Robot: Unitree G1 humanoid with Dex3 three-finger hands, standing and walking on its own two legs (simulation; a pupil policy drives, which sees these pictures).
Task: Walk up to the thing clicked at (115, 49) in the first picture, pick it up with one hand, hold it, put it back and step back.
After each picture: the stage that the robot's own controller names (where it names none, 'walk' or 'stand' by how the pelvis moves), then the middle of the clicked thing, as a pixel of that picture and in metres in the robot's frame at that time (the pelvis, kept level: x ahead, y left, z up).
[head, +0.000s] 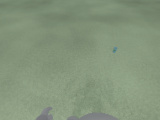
stand; (114, 49) +1.55 -0.48 -0.72
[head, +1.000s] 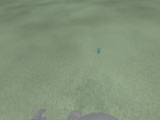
walk; (98, 50) +1.48 -0.02 -0.70
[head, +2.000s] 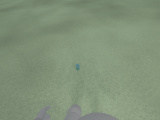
walk; (77, 67) +0.94 +0.31 -0.72
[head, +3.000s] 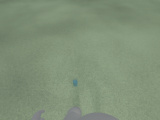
walk; (75, 83) +0.58 +0.24 -0.70
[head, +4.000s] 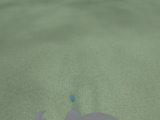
stand; (72, 98) +0.37 +0.23 -0.69
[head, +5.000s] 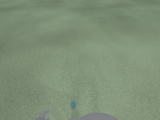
stand; (73, 105) +0.33 +0.20 -0.72
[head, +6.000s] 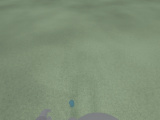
stand; (71, 103) +0.33 +0.22 -0.73
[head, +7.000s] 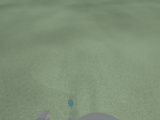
stand; (70, 103) +0.33 +0.23 -0.73
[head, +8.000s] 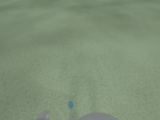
stand; (70, 104) +0.32 +0.23 -0.73
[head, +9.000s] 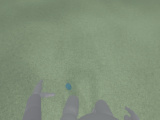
go down; (68, 86) +0.35 +0.23 -0.61
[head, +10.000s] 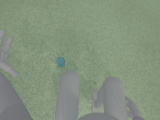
go down; (61, 62) +0.41 +0.26 -0.30
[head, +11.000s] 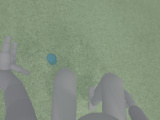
close in; (52, 59) +0.39 +0.27 -0.27
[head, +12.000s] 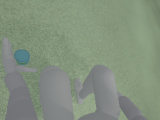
close; (22, 57) +0.39 +0.30 -0.22
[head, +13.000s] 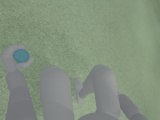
lift; (22, 57) +0.38 +0.30 -0.22
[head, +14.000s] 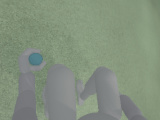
lift; (35, 60) +0.35 +0.27 -0.21
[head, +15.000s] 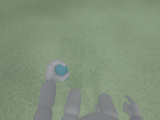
lift; (62, 72) +0.32 +0.20 +0.00
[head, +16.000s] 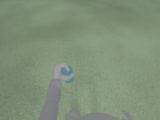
hold; (68, 74) +0.33 +0.17 +0.02
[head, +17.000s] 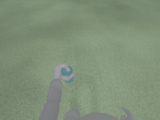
hold; (68, 74) +0.33 +0.17 +0.00
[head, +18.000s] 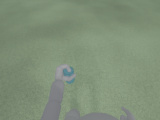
crouch; (69, 75) +0.33 +0.16 +0.00
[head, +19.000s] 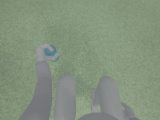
crouch; (52, 54) +0.44 +0.25 -0.10
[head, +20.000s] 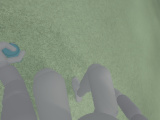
lower; (13, 54) +0.41 +0.31 -0.23
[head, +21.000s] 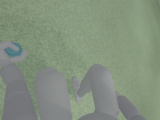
lower; (15, 53) +0.40 +0.31 -0.23
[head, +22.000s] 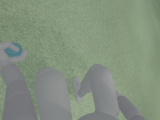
lower; (16, 53) +0.41 +0.31 -0.22
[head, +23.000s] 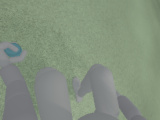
lower; (15, 53) +0.41 +0.32 -0.22
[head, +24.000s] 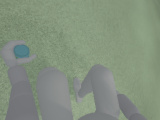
open; (22, 54) +0.40 +0.29 -0.23
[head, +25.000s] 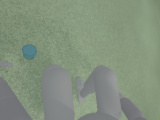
stand; (29, 52) +0.39 +0.29 -0.23
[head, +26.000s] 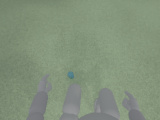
walk; (71, 75) +0.41 +0.21 -0.50
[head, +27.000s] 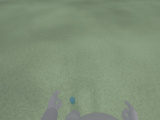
stand; (72, 100) +0.35 +0.19 -0.67
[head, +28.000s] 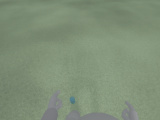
stand; (72, 100) +0.35 +0.20 -0.67
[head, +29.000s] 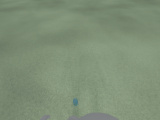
stand; (75, 102) +0.37 +0.18 -0.72
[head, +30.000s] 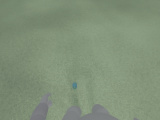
walk; (74, 85) +0.43 +0.16 -0.71
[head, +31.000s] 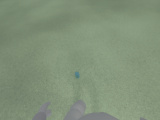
walk; (77, 75) +0.65 +0.25 -0.70
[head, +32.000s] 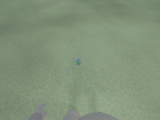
stand; (78, 62) +0.99 +0.23 -0.70
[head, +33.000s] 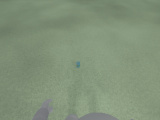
stand; (78, 64) +0.96 +0.23 -0.71
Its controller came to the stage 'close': yes
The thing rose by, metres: 0.71
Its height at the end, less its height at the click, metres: +0.00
